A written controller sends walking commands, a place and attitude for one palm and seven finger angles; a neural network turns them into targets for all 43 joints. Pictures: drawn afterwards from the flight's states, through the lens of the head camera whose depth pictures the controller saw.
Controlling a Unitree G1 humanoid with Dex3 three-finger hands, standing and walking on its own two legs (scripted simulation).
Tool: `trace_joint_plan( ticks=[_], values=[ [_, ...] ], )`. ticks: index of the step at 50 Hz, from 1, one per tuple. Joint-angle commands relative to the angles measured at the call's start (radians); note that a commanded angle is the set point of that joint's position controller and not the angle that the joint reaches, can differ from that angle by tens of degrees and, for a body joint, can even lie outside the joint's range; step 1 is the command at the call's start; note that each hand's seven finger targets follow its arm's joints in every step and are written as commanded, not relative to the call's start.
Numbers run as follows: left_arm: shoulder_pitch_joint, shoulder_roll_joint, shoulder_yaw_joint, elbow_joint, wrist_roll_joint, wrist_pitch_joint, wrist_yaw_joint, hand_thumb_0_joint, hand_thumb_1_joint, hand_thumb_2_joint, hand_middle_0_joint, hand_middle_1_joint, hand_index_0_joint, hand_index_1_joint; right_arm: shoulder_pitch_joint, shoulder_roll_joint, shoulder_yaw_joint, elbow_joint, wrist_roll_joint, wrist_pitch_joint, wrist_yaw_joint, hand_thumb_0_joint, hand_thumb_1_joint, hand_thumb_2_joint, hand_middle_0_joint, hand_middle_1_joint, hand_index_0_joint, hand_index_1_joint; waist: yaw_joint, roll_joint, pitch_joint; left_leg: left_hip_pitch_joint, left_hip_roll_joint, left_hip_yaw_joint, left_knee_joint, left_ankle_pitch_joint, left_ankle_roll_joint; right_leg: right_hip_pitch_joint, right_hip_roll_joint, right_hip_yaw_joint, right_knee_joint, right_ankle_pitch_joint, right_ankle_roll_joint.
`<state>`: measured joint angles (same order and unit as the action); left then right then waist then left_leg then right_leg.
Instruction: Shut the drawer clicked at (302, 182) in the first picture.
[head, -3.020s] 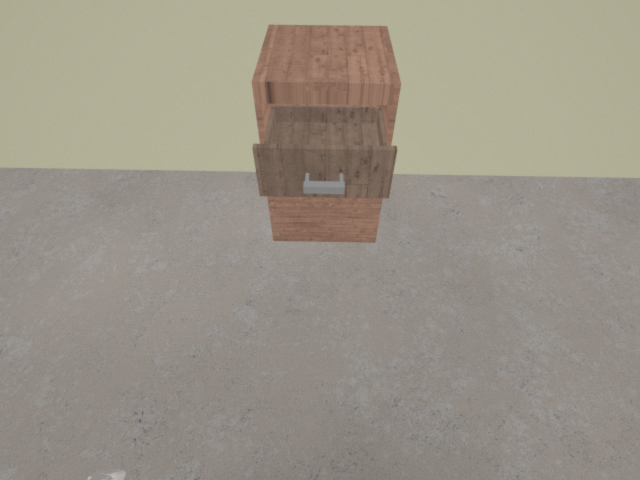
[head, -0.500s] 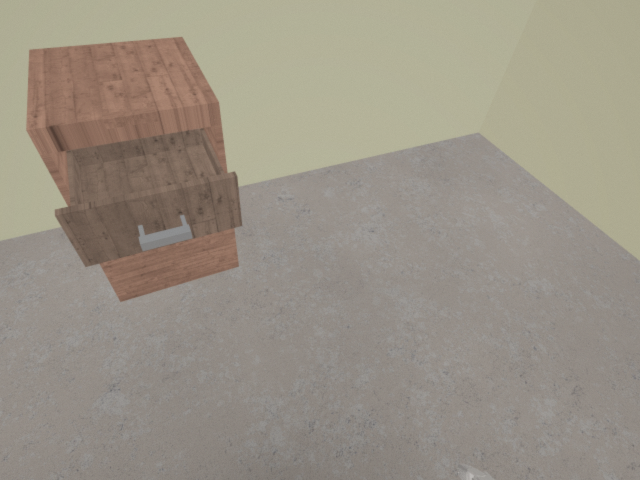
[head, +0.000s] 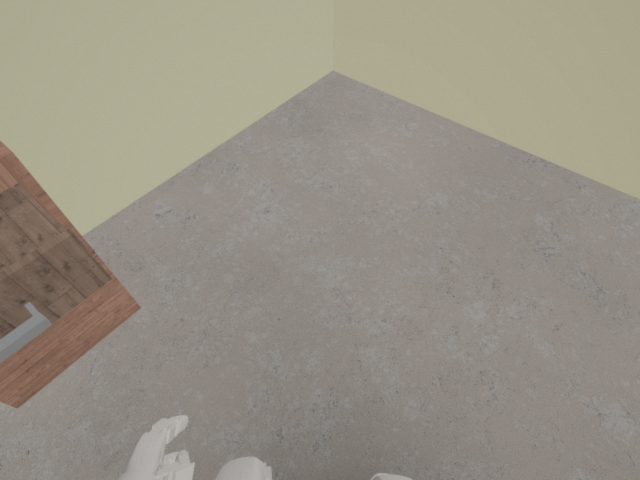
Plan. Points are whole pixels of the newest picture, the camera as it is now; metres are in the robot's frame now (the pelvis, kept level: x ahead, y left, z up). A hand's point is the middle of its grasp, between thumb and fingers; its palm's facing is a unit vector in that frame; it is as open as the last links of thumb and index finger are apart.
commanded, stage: walk to a spot facing it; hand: left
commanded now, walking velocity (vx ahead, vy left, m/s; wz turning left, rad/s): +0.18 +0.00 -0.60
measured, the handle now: (11, 332) +0.40 +0.60 -0.22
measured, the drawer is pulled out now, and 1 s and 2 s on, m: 0.22 0.22 0.22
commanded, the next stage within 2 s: turn to face it in 0.82 s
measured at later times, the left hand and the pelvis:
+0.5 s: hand out of the picture +0.15 +0.23 -0.16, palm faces -0.23 -0.96 -0.17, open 7.3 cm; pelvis +0.04 +0.05 +0.01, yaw -18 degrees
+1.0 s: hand (232, 410) +0.24 +0.14 -0.15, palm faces -0.50 -0.84 -0.23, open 7.3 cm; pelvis +0.06 +0.02 +0.01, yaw -34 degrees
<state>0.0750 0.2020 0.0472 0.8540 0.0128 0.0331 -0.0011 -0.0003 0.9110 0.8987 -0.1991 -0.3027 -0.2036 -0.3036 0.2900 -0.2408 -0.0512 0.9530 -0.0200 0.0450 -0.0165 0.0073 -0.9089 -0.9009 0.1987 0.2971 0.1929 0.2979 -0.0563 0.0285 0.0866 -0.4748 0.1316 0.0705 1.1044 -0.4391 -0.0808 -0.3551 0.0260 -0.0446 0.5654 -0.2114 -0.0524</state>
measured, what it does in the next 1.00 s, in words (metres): steps on the spot, turning right: left foot, then right foot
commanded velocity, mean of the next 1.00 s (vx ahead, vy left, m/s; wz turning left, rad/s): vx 0.05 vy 0.00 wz -0.47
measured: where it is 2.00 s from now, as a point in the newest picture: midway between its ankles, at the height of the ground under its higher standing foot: outside the picture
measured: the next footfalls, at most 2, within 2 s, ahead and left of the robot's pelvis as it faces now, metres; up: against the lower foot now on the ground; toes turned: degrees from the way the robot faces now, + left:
left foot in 0.20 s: +0.07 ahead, +0.14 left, +0.00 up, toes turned -3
right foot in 0.68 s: +0.05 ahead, -0.10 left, +0.00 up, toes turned -31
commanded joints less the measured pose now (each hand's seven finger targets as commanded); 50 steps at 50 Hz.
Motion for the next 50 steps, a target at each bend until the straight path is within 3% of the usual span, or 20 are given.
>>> trace_joint_plan(
  ticks=[1, 6, 8, 9, 10, 11, 12, 14, 17, 25, 29, 31, 32, 33, 34, 35, 37, 40, 45, 50],
  values=[
    [0.055, 0.21, 0.063, -0.056, 0.009, -0.015, 0.013, 0.0, 0.9, 0.9, -0.2, -0.3, -0.2, -0.3, 0.028, -0.062, -0.014, -0.085, -0.007, -0.023, -0.001, 0.0, -0.9, -0.9, 0.2, 0.3, 0.2, 0.3, 0.048, -0.151, -0.139, 0.023, -0.027, -0.002, -0.129, 0.042, -0.009, 0.081, -0.226, 0.283, -0.261, 0.048, -0.128],
    [0.077, 0.212, 0.072, -0.057, 0.012, -0.009, 0.001, 0.0, 0.9, 0.9, -0.2, -0.3, -0.2, -0.3, -0.008, -0.053, -0.015, -0.12, 0.002, -0.043, -0.001, 0.0, -0.9, -0.9, 0.2, 0.3, 0.2, 0.3, 0.065, -0.206, -0.128, 0.124, -0.087, 0.0, -0.36, 0.009, 0.013, 0.048, -0.202, 0.388, -0.268, -0.107, -0.123],
    [0.069, 0.199, 0.072, -0.06, 0.005, -0.002, 0.0, 0.0, 0.9, 0.9, -0.2, -0.3, -0.2, -0.3, 0.037, -0.049, -0.015, -0.107, 0.006, -0.052, -0.01, 0.0, -0.9, -0.9, 0.2, 0.3, 0.2, 0.3, 0.038, -0.194, -0.127, 0.251, -0.106, 0.011, -0.547, 0.093, 0.024, -0.004, -0.164, 0.387, -0.214, -0.08, -0.083],
    [0.061, 0.173, 0.067, -0.064, 0.002, 0.002, -0.002, 0.0, 0.9, 0.9, -0.2, -0.3, -0.2, -0.3, 0.074, -0.064, -0.018, -0.1, 0.007, -0.059, -0.016, 0.0, -0.9, -0.9, 0.2, 0.3, 0.2, 0.3, 0.015, -0.138, -0.13, 0.361, -0.075, -0.006, -0.678, 0.127, 0.033, -0.073, -0.126, 0.353, -0.146, -0.101, -0.04],
    [0.065, 0.109, 0.055, -0.087, -0.004, 0.005, -0.008, 0.0, 0.9, 0.9, -0.2, -0.3, -0.2, -0.3, 0.107, -0.14, -0.03, -0.099, -0.002, -0.069, -0.022, 0.0, -0.9, -0.9, 0.2, 0.3, 0.2, 0.3, -0.004, 0.088, -0.133, 0.449, 0.126, -0.249, -0.846, 0.013, 0.095, -0.225, -0.011, 0.245, 0.052, -0.196, 0.018],
    [0.059, 0.084, 0.052, -0.11, 0.0, -0.002, -0.016, 0.0, 0.9, 0.9, -0.2, -0.3, -0.2, -0.3, 0.098, -0.218, -0.042, -0.124, -0.009, -0.064, -0.023, 0.0, -0.9, -0.9, 0.2, 0.3, 0.2, 0.3, 0.001, 0.269, -0.085, 0.416, 0.347, -0.454, -0.925, 0.042, 0.19, -0.336, 0.047, 0.076, 0.301, -0.355, 0.074],
    [0.059, 0.129, 0.066, -0.081, 0.019, 0.001, -0.017, 0.0, 0.9, 0.9, -0.2, -0.3, -0.2, -0.3, 0.042, -0.175, -0.033, -0.12, -0.011, -0.065, -0.023, 0.0, -0.9, -0.9, 0.2, 0.3, 0.2, 0.3, 0.011, 0.214, -0.05, 0.322, 0.352, -0.423, -0.913, 0.11, 0.209, -0.303, -0.026, 0.121, 0.442, -0.307, 0.086],
    [0.104, 0.123, 0.074, -0.038, 0.015, 0.002, -0.034, 0.0, 0.9, 0.9, -0.2, -0.3, -0.2, -0.3, -0.055, -0.119, -0.015, -0.141, -0.007, -0.074, -0.028, 0.0, -0.9, -0.9, 0.2, 0.3, 0.2, 0.3, 0.063, 0.104, -0.038, 0.294, 0.252, -0.211, -0.859, 0.34, 0.19, -0.272, -0.05, 0.082, 0.585, -0.199, 0.099],
    [0.124, 0.083, 0.061, -0.01, 0.009, 0.012, -0.035, 0.0, 0.9, 0.9, -0.2, -0.3, -0.2, -0.3, -0.011, -0.104, -0.014, -0.112, -0.004, -0.08, -0.031, 0.0, -0.9, -0.9, 0.2, 0.3, 0.2, 0.3, 0.054, 0.126, -0.077, 0.409, 0.183, -0.029, -0.774, 0.7, 0.178, -0.267, -0.055, 0.045, 0.603, -0.158, 0.126],
    [0.021, 0.055, 0.044, -0.014, 0.008, 0.017, -0.035, 0.0, 0.9, 0.9, -0.2, -0.3, -0.2, -0.3, 0.07, -0.127, -0.044, -0.051, -0.006, -0.065, -0.021, 0.0, -0.9, -0.9, 0.2, 0.3, 0.2, 0.3, 0.0, 0.164, -0.059, 0.456, 0.217, 0.083, -0.714, 0.792, 0.19, -0.167, -0.077, -0.051, 0.312, -0.182, 0.118],
    [0.02, 0.06, 0.043, -0.02, 0.01, 0.002, -0.033, 0.0, 0.9, 0.9, -0.2, -0.3, -0.2, -0.3, 0.052, -0.152, -0.06, -0.042, -0.01, -0.06, -0.013, 0.0, -0.9, -0.9, 0.2, 0.3, 0.2, 0.3, 0.006, 0.189, -0.08, 0.463, 0.246, 0.108, -0.644, 0.808, 0.178, -0.081, -0.051, -0.08, 0.17, -0.199, 0.087],
    [0.084, 0.082, 0.048, -0.005, 0.011, -0.01, -0.028, 0.0, 0.9, 0.9, -0.2, -0.3, -0.2, -0.3, 0.03, -0.157, -0.063, -0.045, -0.005, -0.059, -0.008, 0.0, -0.9, -0.9, 0.2, 0.3, 0.2, 0.3, 0.051, 0.157, -0.117, 0.424, 0.237, 0.151, -0.527, 0.802, 0.134, 0.058, -0.034, -0.092, 0.007, -0.081, 0.066],
    [0.167, 0.126, 0.056, 0.017, 0.014, -0.024, -0.023, 0.0, 0.9, 0.9, -0.2, -0.3, -0.2, -0.3, 0.029, -0.149, -0.061, -0.054, 0.003, -0.06, -0.002, 0.0, -0.9, -0.9, 0.2, 0.3, 0.2, 0.3, 0.098, 0.06, -0.167, 0.322, 0.217, 0.181, -0.358, 0.741, 0.087, 0.247, -0.06, -0.057, -0.119, 0.074, 0.044],
    [0.265, 0.25, 0.082, 0.041, 0.02, -0.039, -0.007, 0.0, 0.9, 0.9, -0.2, -0.3, -0.2, -0.3, 0.019, -0.085, -0.043, -0.093, 0.013, -0.056, 0.006, 0.0, -0.9, -0.9, 0.2, 0.3, 0.2, 0.3, 0.14, -0.246, -0.234, 0.01, 0.102, 0.218, -0.111, 0.212, 0.022, 0.505, -0.315, 0.27, -0.158, 0.443, -0.051],
    [0.311, 0.311, 0.095, 0.052, -0.003, -0.037, 0.005, 0.0, 0.9, 0.9, -0.2, -0.3, -0.2, -0.3, -0.035, -0.059, -0.033, -0.134, 0.011, -0.045, -0.002, 0.0, -0.9, -0.9, 0.2, 0.3, 0.2, 0.3, 0.155, -0.302, -0.253, -0.128, 0.003, 0.085, 0.102, -0.212, -0.007, 0.485, -0.477, 0.431, -0.142, 0.803, -0.167],
    [0.312, 0.287, 0.097, 0.05, -0.008, -0.03, 0.017, 0.0, 0.9, 0.9, -0.2, -0.3, -0.2, -0.3, -0.094, -0.067, -0.029, -0.134, 0.014, -0.039, -0.013, 0.0, -0.9, -0.9, 0.2, 0.3, 0.2, 0.3, 0.168, -0.248, -0.24, -0.125, 0.026, -0.032, 0.124, -0.192, 0.009, 0.396, -0.427, 0.402, -0.164, 0.638, -0.186],
    [0.165, 0.221, 0.078, 0.012, -0.003, -0.02, 0.02, 0.0, 0.9, 0.9, -0.2, -0.3, -0.2, -0.3, -0.12, -0.072, -0.033, -0.116, 0.002, -0.027, -0.006, 0.0, -0.9, -0.9, 0.2, 0.3, 0.2, 0.3, 0.109, -0.174, -0.105, -0.142, 0.044, -0.053, 0.124, -0.052, -0.001, 0.235, -0.338, 0.337, -0.244, 0.22, -0.153],
    [0.088, 0.194, 0.067, -0.017, 0.007, -0.029, 0.014, 0.0, 0.9, 0.9, -0.2, -0.3, -0.2, -0.3, -0.051, -0.067, -0.035, -0.083, -0.011, -0.02, 0.008, 0.0, -0.9, -0.9, 0.2, 0.3, 0.2, 0.3, 0.058, -0.172, -0.081, -0.053, 0.019, -0.02, 0.024, 0.066, -0.016, 0.113, -0.251, 0.266, -0.3, 0.002, -0.11],
    [0.153, 0.213, 0.072, -0.003, 0.009, -0.041, 0.002, 0.0, 0.9, 0.9, -0.2, -0.3, -0.2, -0.3, -0.107, -0.069, -0.032, -0.112, -0.009, -0.036, 0.018, 0.0, -0.9, -0.9, 0.2, 0.3, 0.2, 0.3, 0.085, -0.168, -0.077, -0.062, -0.017, -0.015, -0.145, 0.078, -0.021, 0.146, -0.231, 0.338, -0.32, -0.144, -0.126],
    [0.165, 0.178, 0.058, 0.02, 0.017, -0.042, 0.013, 0.0, 0.9, 0.9, -0.2, -0.3, -0.2, -0.3, -0.082, -0.03, -0.008, -0.085, 0.003, -0.053, 0.01, 0.0, -0.9, -0.9, 0.2, 0.3, 0.2, 0.3, 0.077, -0.193, -0.118, 0.103, -0.078, -0.006, -0.382, 0.075, 0.015, 0.162, -0.217, 0.295, -0.271, 0.067, -0.113]
  ],
)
